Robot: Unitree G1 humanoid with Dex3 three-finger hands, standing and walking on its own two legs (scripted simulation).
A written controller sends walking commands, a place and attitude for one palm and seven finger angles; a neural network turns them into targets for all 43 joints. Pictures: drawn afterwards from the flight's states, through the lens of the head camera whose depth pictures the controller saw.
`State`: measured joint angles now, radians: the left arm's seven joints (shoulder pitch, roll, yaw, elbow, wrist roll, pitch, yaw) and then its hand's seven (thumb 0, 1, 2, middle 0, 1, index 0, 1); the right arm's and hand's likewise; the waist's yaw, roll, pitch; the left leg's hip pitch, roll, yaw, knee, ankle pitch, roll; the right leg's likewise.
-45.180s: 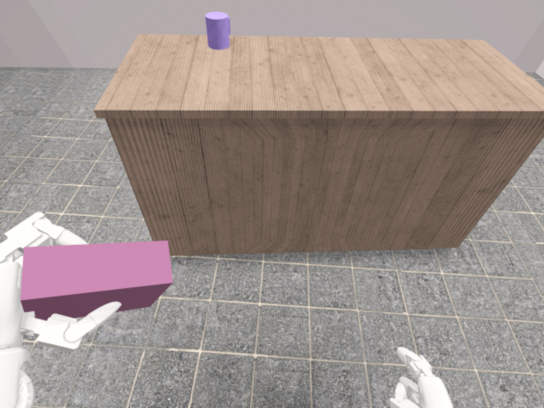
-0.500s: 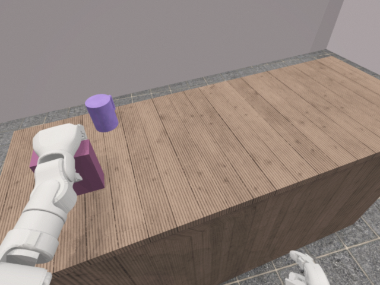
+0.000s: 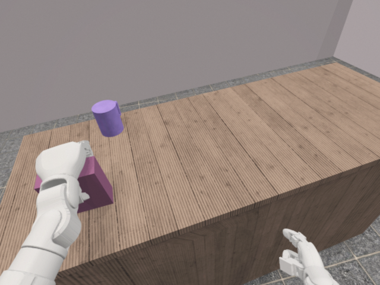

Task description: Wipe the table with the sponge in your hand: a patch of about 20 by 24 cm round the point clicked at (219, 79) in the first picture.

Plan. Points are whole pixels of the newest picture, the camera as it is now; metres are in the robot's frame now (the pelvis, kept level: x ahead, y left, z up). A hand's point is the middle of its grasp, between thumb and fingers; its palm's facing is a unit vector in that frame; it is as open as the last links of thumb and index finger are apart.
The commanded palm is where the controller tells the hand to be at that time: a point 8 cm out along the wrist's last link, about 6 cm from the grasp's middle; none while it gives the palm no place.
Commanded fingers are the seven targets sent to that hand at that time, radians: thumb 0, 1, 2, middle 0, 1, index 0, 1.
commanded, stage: wipe back along the first lane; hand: left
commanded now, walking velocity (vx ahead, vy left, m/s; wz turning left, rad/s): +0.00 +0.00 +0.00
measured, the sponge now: (82, 192) +0.29 +0.30 +0.05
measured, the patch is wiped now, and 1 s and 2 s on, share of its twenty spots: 0.95 0.95 0.95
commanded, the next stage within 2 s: lift the sponge slowly off the table in 0.52 s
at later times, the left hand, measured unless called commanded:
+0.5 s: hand (73, 193) +0.25 +0.27 +0.11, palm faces +0.13 -0.09 -0.99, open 9.4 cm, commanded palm +0.20 +0.26 +0.15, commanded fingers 0.00 0.10 1.30 -1.20 -1.60 -1.20 -1.60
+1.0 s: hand (75, 201) +0.23 +0.25 +0.12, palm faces +0.12 -0.11 -0.99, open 9.4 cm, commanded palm +0.19 +0.24 +0.18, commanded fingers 0.00 0.10 1.30 -1.20 -1.60 -1.20 -1.60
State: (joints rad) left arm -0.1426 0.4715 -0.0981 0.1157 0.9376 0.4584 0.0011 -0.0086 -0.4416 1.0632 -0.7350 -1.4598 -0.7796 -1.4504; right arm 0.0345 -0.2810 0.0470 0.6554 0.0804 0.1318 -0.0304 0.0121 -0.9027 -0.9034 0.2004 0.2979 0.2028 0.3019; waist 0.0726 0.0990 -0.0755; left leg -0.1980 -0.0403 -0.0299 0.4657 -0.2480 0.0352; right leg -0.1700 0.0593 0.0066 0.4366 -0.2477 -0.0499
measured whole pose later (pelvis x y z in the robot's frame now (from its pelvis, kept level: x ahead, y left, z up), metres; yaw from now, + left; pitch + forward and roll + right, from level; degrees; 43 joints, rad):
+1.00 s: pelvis -0.02 -0.01 +0.00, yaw -1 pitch -5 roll +0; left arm 0.05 0.46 -0.15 -0.17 0.91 0.54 -0.02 0.02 -0.45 1.06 -0.75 -1.44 -0.81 -1.41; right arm -0.01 -0.26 0.07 0.66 0.07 0.10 -0.04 0.01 -0.90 -0.90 0.20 0.30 0.20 0.30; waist 0.11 0.11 -0.05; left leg -0.16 -0.03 -0.02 0.48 -0.24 0.02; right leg -0.15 0.07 0.01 0.47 -0.24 -0.06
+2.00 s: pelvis -0.04 -0.02 +0.00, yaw -1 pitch -6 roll +0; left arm -0.08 0.55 -0.06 -0.18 0.82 0.51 -0.10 -0.01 -0.47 1.06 -0.78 -1.41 -0.84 -1.38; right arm -0.01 -0.28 0.07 0.68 0.07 0.05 -0.08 0.01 -0.90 -0.90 0.20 0.30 0.20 0.30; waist 0.12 0.13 -0.04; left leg -0.16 -0.01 -0.03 0.47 -0.21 0.00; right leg -0.15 0.09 0.01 0.47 -0.22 -0.08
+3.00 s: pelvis -0.03 -0.01 +0.00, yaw -2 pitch -5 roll +0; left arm -0.09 0.57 -0.04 -0.36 0.75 0.65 -0.12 -0.01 -0.47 1.06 -0.78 -1.41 -0.84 -1.39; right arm -0.02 -0.28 0.09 0.63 0.09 0.11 -0.06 0.01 -0.90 -0.90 0.20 0.30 0.20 0.30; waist 0.12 0.12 -0.06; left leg -0.17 -0.02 -0.01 0.46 -0.21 0.01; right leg -0.17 0.08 0.03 0.47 -0.21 -0.07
